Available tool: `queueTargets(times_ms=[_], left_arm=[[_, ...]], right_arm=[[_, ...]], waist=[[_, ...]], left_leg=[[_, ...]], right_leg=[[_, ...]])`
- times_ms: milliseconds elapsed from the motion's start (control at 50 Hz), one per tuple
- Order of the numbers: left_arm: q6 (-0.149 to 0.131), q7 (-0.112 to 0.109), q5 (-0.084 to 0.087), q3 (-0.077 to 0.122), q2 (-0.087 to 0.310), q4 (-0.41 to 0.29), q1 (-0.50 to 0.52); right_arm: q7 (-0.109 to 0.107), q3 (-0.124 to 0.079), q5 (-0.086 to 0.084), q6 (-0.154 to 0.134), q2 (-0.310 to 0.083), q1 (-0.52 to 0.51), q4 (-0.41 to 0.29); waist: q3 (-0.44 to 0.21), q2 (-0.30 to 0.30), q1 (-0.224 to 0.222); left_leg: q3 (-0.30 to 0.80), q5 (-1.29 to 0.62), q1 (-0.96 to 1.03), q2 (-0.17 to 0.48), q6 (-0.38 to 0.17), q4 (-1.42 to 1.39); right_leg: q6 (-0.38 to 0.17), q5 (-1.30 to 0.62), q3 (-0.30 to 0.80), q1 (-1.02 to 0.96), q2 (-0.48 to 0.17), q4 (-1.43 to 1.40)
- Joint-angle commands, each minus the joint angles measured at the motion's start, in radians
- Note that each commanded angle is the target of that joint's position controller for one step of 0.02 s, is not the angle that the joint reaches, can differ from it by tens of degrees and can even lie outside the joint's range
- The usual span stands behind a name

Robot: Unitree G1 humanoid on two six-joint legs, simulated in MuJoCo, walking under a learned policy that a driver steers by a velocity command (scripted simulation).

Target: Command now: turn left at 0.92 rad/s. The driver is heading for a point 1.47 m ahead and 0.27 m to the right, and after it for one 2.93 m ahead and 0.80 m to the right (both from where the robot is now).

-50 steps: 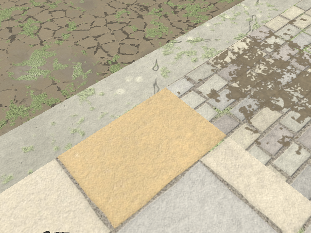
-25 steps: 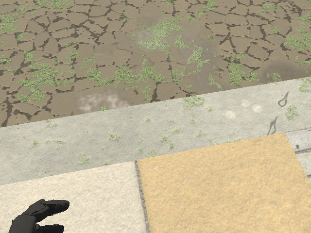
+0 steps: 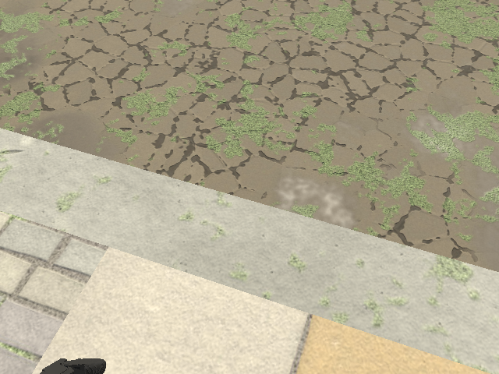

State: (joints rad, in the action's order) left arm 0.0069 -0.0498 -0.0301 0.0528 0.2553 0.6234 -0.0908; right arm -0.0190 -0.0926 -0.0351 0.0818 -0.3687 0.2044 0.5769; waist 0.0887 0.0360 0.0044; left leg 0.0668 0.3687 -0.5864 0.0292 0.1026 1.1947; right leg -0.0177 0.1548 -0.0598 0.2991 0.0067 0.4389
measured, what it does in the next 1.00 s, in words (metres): walks ahead: left foot, then right foot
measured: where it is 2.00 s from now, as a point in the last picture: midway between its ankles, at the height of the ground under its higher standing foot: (222, 256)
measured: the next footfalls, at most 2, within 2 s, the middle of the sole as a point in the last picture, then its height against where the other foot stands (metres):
left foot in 0.22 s outside the picture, level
right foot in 0.66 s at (246, 358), level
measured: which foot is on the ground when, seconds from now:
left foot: up 0.00-0.20, down 0.22-0.68, up 0.70-1.00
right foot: down 0.00-0.20, up 0.22-0.64, down 0.66-1.00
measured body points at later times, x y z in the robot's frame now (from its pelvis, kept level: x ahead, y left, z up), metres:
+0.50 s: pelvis +0.15 +0.07 +0.00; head +0.16 +0.10 +0.45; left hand +0.27 +0.35 -0.11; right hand +0.15 -0.20 -0.11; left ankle -0.03 +0.12 -0.74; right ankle +0.32 -0.04 -0.67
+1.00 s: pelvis +0.55 +0.09 -0.01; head +0.58 +0.09 +0.44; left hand +0.56 +0.37 -0.14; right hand +0.79 -0.13 -0.06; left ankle +0.76 +0.23 -0.69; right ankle +0.43 +0.04 -0.74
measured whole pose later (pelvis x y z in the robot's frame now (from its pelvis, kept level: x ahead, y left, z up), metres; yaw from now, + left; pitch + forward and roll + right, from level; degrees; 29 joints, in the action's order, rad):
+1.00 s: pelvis +0.55 +0.09 -0.01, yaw -8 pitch +2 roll +0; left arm -0.03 -0.02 0.02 0.04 0.28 0.81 -0.48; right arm -0.01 0.05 0.04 -0.05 -0.22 0.01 0.56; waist 0.01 -0.01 -0.09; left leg 0.07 0.02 -0.72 0.06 0.01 0.76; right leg -0.15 0.41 0.18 0.07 0.18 0.49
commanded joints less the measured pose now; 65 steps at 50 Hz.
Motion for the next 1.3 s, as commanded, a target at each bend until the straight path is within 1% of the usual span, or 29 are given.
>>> queueTargets(times_ms=[20, 60, 140, 200, 220, 240, 260, 280, 300, 320, 400, 560, 600, 640, 660, 680, 700, 720, 760, 820, 880, 1000, 1060, 1080, 1100, 1120, 1160, 1220, 1300], left_arm=[[-0.003, 0.002, 0.002, 0.058, 0.180, -0.047, -0.010], [0.001, 0.016, 0.011, 0.065, 0.199, -0.039, 0.003], [-0.018, 0.046, 0.071, 0.080, 0.237, -0.009, -0.024], [-0.035, 0.057, 0.057, 0.050, 0.134, 0.008, 0.008], [-0.048, 0.078, 0.030, 0.015, 0.025, -0.012, 0.031], [-0.078, 0.084, 0.061, 0.027, 0.065, -0.075, 0.078], [-0.100, 0.085, 0.093, 0.040, 0.139, -0.093, 0.157], [-0.109, 0.086, 0.090, 0.046, 0.156, -0.081, 0.122], [-0.067, 0.102, -0.066, 0.033, 0.133, -0.011, 0.046], [-0.040, 0.114, -0.073, 0.042, 0.145, 0.016, -0.009], [-0.001, 0.127, -0.011, 0.031, 0.123, 0.022, 0.035], [-0.021, 0.134, -0.009, -0.015, 0.076, -0.044, 0.211], [-0.019, 0.115, -0.007, -0.016, 0.073, -0.036, 0.147], [-0.025, 0.095, 0.009, 0.007, 0.117, 0.051, -0.156], [-0.035, 0.084, 0.003, 0.029, 0.168, 0.115, -0.364], [-0.027, 0.065, -0.004, 0.070, 0.275, 0.164, -0.503], [-0.018, 0.067, 0.022, 0.078, 0.304, 0.180, -0.457], [-0.016, 0.064, 0.025, 0.078, 0.282, 0.148, -0.370], [-0.020, 0.046, 0.012, 0.063, 0.209, 0.159, -0.342], [-0.040, 0.028, 0.002, 0.029, 0.141, 0.151, -0.284], [-0.065, 0.021, 0.031, 0.017, 0.152, 0.107, -0.240], [-0.053, 0.026, 0.056, 0.035, 0.197, 0.091, -0.339], [-0.023, 0.011, 0.069, 0.061, 0.292, 0.064, -0.284], [-0.020, 0.013, 0.082, 0.049, 0.239, 0.015, -0.216], [-0.025, 0.012, 0.059, 0.026, 0.112, -0.007, -0.238], [-0.022, 0.013, 0.066, 0.025, 0.104, -0.063, -0.316], [0.014, 0.008, 0.013, 0.026, 0.138, -0.070, -0.161], [0.070, 0.002, 0.016, 0.004, 0.066, -0.092, -0.212], [0.079, 0.006, 0.005, -0.026, 0.078, -0.170, -0.050]], right_arm=[[0.004, -0.008, 0.009, -0.021, -0.049, -0.062, -0.103], [0.009, 0.002, 0.019, -0.024, -0.025, -0.062, -0.101], [0.036, -0.006, 0.001, -0.036, -0.050, 0.063, -0.031], [0.037, -0.003, 0.009, -0.061, -0.017, 0.337, 0.136], [0.027, -0.010, 0.018, -0.079, -0.075, 0.408, 0.148], [0.029, -0.028, 0.026, -0.107, -0.188, 0.310, 0.078], [0.031, -0.020, 0.036, -0.136, -0.138, 0.258, 0.060], [0.029, -0.003, 0.037, -0.154, -0.101, 0.210, 0.062], [0.029, 0.002, 0.071, -0.134, -0.097, 0.193, 0.080], [0.029, 0.010, 0.065, -0.136, -0.075, 0.179, 0.085], [0.041, 0.027, 0.046, -0.151, -0.020, 0.270, 0.150], [0.011, 0.028, 0.057, -0.174, -0.043, 0.343, 0.258], [0.002, 0.033, 0.070, -0.175, -0.056, 0.341, 0.286], [-0.014, 0.022, 0.093, -0.159, -0.099, 0.308, 0.295], [-0.018, 0.016, 0.076, -0.152, -0.119, 0.258, 0.278], [-0.004, 0.031, 0.046, -0.167, -0.061, 0.253, 0.223], [0.016, 0.044, 0.051, -0.193, 0.005, 0.248, 0.188], [0.008, 0.050, 0.062, -0.204, -0.013, 0.136, 0.133], [0.008, 0.065, 0.071, -0.224, -0.002, 0.093, 0.105], [0.014, 0.086, 0.099, -0.158, 0.035, 0.045, 0.041], [0.018, 0.107, 0.105, -0.130, 0.047, -0.080, -0.038], [-0.016, 0.106, 0.066, -0.128, 0.041, -0.171, -0.068], [-0.024, 0.064, 0.058, -0.150, -0.048, 0.056, -0.028], [-0.029, 0.046, 0.058, -0.160, -0.079, 0.235, 0.005], [-0.020, 0.044, 0.038, -0.160, -0.104, 0.280, 0.006], [-0.015, 0.024, 0.026, -0.158, -0.119, 0.158, -0.001], [-0.017, 0.052, 0.041, -0.156, 0.000, 0.044, -0.035], [-0.004, 0.070, 0.075, -0.147, -0.015, -0.004, -0.015], [0.005, 0.075, 0.097, -0.131, -0.008, -0.099, -0.016]], waist=[[-0.176, -0.170, -0.046], [-0.191, -0.174, -0.039], [-0.192, -0.219, 0.005], [-0.145, -0.032, 0.125], [-0.109, 0.221, 0.141], [-0.046, 0.226, 0.108], [0.025, 0.113, 0.123], [0.056, 0.107, 0.077], [0.031, 0.106, 0.054], [0.031, 0.132, 0.030], [0.032, 0.063, 0.041], [0.093, 0.050, 0.066], [0.019, 0.077, 0.023], [-0.158, 0.137, -0.124], [-0.246, 0.082, -0.224], [-0.340, -0.095, -0.240], [-0.348, -0.312, -0.131], [-0.300, -0.156, -0.132], [-0.149, 0.016, -0.072], [-0.044, -0.009, 0.046], [0.008, -0.027, 0.067], [-0.091, -0.095, -0.041], [-0.190, -0.085, 0.083], [-0.316, -0.040, 0.169], [-0.372, 0.130, 0.142], [-0.447, 0.330, 0.041], [-0.194, 0.066, 0.042], [-0.143, 0.219, -0.058], [-0.172, 0.099, -0.072]], left_leg=[[-0.038, 0.003, -0.044, 0.055, 0.010, -0.097], [-0.059, 0.026, 0.063, 0.047, -0.009, -0.212], [-0.135, 0.072, 0.302, 0.011, -0.105, -0.447], [-0.157, 0.043, 0.705, -0.038, -0.185, -0.746], [0.241, 0.234, 0.822, 0.199, -0.254, -0.860], [0.642, 0.482, 0.752, 0.375, -0.433, -1.008], [0.647, 0.527, 0.689, 0.380, -0.443, -1.089], [0.556, 0.405, 0.679, 0.354, -0.407, -1.071], [0.369, 0.277, 0.609, 0.238, -0.312, -1.096], [0.263, 0.165, 0.553, 0.169, -0.276, -1.111], [0.144, -0.025, 0.575, 0.126, -0.281, -1.130], [-0.038, -0.542, 0.751, 0.189, -0.276, -1.185], [-0.127, -1.154, 0.785, 0.210, -0.243, -1.029], [-0.175, -1.556, 0.791, 0.237, -0.214, -0.631], [-0.206, -1.409, 0.629, 0.204, -0.191, -0.341], [-0.205, -1.006, 0.286, 0.085, -0.155, 0.036], [-0.096, -0.028, -0.051, -0.148, -0.119, 0.326], [0.052, -0.042, -0.195, -0.106, -0.136, 0.430], [0.049, -0.070, -0.173, 0.004, -0.153, 0.325], [0.029, 0.001, -0.101, 0.039, -0.112, 0.174], [-0.073, -0.186, -0.003, 0.035, -0.070, -0.134], [-0.087, -0.403, 0.188, -0.068, -0.106, -0.500], [-0.007, -0.264, 0.401, -0.081, -0.122, -0.637], [0.097, -0.347, 0.657, 0.037, -0.152, -0.619], [0.274, -0.658, 0.801, 0.266, -0.156, -0.539], [0.586, -0.697, 0.851, 0.395, -0.236, -0.588], [0.287, -0.997, 0.462, 0.329, -0.239, -0.589], [0.049, -1.469, 0.273, 0.257, -0.158, -0.564], [-0.115, -1.093, 0.253, 0.228, -0.137, -0.580]], right_leg=[[-0.213, -0.172, 0.164, -0.221, -0.270, -0.145], [-0.215, -0.190, 0.123, -0.181, -0.274, -0.139], [-0.171, 0.373, 0.155, -0.042, -0.306, -0.235], [-0.063, 0.500, -0.006, 0.232, -0.190, 0.038], [0.019, 0.493, -0.085, 0.500, -0.088, 0.516], [0.016, 0.411, 0.035, 0.782, -0.030, 0.649], [-0.012, 0.279, 0.116, 0.828, -0.084, 0.701], [-0.021, 0.154, 0.124, 0.843, -0.106, 0.685], [0.006, 0.065, 0.066, 0.695, -0.121, 0.635], [0.026, 0.020, 0.035, 0.590, -0.111, 0.626], [0.050, -0.062, 0.010, 0.576, -0.099, 0.585], [-0.069, -0.078, -0.086, 0.498, -0.052, 0.257], [-0.133, 0.021, -0.147, 0.320, 0.049, 0.243], [-0.182, 0.107, -0.133, 0.035, 0.130, 0.285], [-0.205, 0.084, -0.069, -0.239, 0.124, 0.195], [-0.278, 0.351, 0.257, -0.545, -0.050, 0.138], [-0.383, 0.358, 0.819, -0.657, -0.239, -0.085], [-0.406, 0.200, 0.882, -0.652, -0.263, -0.117], [-0.359, 0.103, 0.679, -0.386, -0.215, -0.142], [-0.321, 0.042, 0.524, -0.047, -0.105, -0.164], [-0.298, -0.205, 0.374, 0.216, -0.013, -0.168], [-0.202, -0.740, 0.431, -0.012, -0.003, 0.031], [-0.138, -0.913, 0.486, -0.166, 0.000, 0.385], [-0.105, -0.721, 0.429, -0.038, 0.031, 0.672], [-0.100, 0.304, 0.274, 0.147, 0.154, 0.973], [-0.075, 0.368, 0.257, 0.366, 0.164, 1.104], [-0.030, 0.226, 0.235, 0.318, 0.100, 1.036], [0.005, 0.243, 0.178, 0.209, 0.089, 0.926], [-0.030, 0.033, 0.096, 0.163, -0.024, 0.455]])
Velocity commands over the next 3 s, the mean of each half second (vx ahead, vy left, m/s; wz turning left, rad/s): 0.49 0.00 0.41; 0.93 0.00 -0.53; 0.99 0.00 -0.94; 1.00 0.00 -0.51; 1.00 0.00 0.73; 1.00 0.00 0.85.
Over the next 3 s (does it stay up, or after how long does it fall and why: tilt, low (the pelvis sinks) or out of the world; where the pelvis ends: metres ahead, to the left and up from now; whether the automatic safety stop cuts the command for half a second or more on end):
stays up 0.60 0.21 -0.03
